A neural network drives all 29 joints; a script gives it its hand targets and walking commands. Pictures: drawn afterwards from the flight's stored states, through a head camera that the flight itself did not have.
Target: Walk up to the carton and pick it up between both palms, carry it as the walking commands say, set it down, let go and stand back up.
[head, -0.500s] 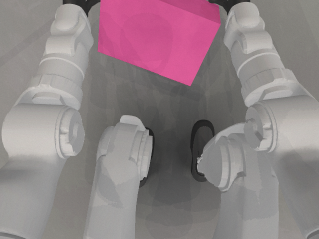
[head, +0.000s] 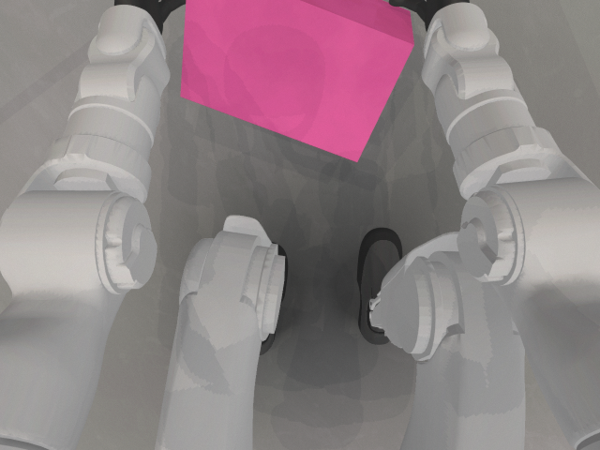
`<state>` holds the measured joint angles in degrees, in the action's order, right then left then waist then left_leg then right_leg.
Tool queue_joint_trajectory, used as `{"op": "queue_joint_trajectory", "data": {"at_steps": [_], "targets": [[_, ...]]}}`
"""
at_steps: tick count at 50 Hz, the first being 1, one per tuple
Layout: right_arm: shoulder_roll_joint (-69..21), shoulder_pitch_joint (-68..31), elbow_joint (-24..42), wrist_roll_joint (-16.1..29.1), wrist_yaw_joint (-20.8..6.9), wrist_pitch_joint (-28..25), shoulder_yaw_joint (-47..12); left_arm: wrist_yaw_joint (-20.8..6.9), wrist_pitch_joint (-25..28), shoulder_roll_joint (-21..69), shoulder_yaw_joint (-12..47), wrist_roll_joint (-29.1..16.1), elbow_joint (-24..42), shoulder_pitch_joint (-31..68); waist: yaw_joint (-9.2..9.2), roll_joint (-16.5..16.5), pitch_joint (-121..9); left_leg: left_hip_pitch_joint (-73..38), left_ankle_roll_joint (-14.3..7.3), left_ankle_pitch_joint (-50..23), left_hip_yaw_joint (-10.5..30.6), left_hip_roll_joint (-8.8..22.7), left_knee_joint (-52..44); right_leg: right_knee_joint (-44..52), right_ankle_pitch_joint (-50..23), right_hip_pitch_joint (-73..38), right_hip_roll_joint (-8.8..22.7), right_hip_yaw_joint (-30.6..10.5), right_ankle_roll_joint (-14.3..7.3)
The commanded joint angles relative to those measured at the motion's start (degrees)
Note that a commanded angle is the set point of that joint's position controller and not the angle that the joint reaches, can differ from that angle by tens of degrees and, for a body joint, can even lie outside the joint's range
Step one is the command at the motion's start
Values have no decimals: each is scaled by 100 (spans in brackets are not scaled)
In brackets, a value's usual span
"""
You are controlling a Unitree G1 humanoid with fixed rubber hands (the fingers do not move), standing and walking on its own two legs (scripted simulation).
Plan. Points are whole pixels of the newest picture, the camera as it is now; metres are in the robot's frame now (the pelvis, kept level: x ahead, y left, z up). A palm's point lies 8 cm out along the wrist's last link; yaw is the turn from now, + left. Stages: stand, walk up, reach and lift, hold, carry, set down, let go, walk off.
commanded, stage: set down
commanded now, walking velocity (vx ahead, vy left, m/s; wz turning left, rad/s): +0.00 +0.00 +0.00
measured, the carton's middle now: (298, 52) +0.51 +0.04 -0.25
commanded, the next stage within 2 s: none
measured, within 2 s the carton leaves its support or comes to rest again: rests again in 0.90 s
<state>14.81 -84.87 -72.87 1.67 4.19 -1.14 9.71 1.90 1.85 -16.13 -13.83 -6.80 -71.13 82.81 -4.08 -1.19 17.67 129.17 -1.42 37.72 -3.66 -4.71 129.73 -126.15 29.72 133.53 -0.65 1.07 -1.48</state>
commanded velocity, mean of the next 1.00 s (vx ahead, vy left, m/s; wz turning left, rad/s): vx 0.00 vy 0.00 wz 0.00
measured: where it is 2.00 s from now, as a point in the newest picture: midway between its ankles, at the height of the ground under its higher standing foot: (318, 310)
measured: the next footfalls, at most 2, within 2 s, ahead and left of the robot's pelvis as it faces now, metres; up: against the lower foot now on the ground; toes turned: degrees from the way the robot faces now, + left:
none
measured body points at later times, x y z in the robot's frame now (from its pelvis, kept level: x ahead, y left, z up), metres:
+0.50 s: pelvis +0.00 +0.00 +0.00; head +0.36 +0.00 +0.26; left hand +0.51 +0.21 -0.19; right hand +0.54 -0.14 -0.20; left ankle +0.09 +0.10 -0.32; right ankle +0.12 -0.11 -0.32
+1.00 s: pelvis -0.01 +0.00 +0.00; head +0.35 +0.00 +0.26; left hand +0.51 +0.23 -0.18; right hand +0.54 -0.18 -0.18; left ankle +0.09 +0.10 -0.32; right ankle +0.12 -0.11 -0.32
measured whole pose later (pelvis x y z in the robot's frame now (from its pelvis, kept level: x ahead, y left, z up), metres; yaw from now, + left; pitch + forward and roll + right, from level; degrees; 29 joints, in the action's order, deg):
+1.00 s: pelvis -0.01 +0.00 +0.00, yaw -1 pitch +34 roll +0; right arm 24.5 -79.9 -66.5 16.0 5.7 0.6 0.9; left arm 5.5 -0.6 -21.0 -4.8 -14.5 -60.7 73.7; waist -3.9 -0.7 21.1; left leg 127.9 -2.2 36.6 -3.9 -4.0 130.2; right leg -126.1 28.5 132.0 -0.8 1.1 -0.8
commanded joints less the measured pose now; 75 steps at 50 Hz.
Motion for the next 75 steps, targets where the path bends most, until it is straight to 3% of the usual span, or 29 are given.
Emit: {"op": "queue_joint_trajectory", "data": {"at_steps": [1, 9, 18, 30, 39, 44, 54, 63, 75], "targets": [[-694, -363, -170, -48, -137, 144, -119, -250, -313, 1195, 396, 146, -359, 426, 219, 225, -4235, -1144, 322, -1433, 639, 59, -1418, 580, -1137, -3066, -248, -381, -19], [-195, -164, -232, -31, -64, 82, -23, -128, -234, 636, 347, 121, -307, 290, 206, 183, -4272, -1224, 340, -1575, 655, 82, -1405, 530, -1255, -3095, -214, -379, 6], [211, -574, 63, 545, 111, -140, -403, 141, 33, 28, 734, -314, 185, 598, 126, 181, -4913, -1499, 362, -2061, 679, 156, -1334, 377, -1705, -3425, -138, -407, 24], [813, -847, 206, 1123, 114, -170, -715, 319, 96, -695, 781, -489, 324, 601, -109, 278, -5019, -1737, 295, -1969, 701, 287, -1382, 323, -1419, -3376, -34, -458, 92], [1143, -933, 463, 1386, 118, -114, -870, 365, 67, -1119, 804, -578, 893, 640, -201, 278, -5386, -2012, 261, -1988, 660, 384, -1357, 303, -1387, -3609, 20, -495, 115], [1346, -850, 681, 1400, 133, -40, -837, 356, -15, -1250, 820, -673, 1139, 487, -166, 293, -5751, -2212, 271, -2057, 636, 410, -1368, 331, -1433, -3820, 51, -466, 123], [1677, -730, 1900, 1327, 184, 370, -595, 379, -446, -1387, 646, -790, 2254, 21, -190, 485, -7589, -3107, 265, -2239, 457, 327, -1686, 692, -1561, -4702, -2, -260, 103], [1534, -305, 1925, 986, 72, 660, -211, 250, -748, -1132, 464, -602, 2518, -240, -8, 272, -7134, -3100, 308, -1845, 422, 291, -2355, 1316, -1128, -4398, -60, -123, 45], [1360, 92, 2541, 667, -79, 934, 77, 72, -953, -1093, -9, -311, 2978, -764, -136, 367, -7715, -3553, 382, -2247, 320, 193, -3302, 2372, -1411, -5161, -240, -79, 57]]}}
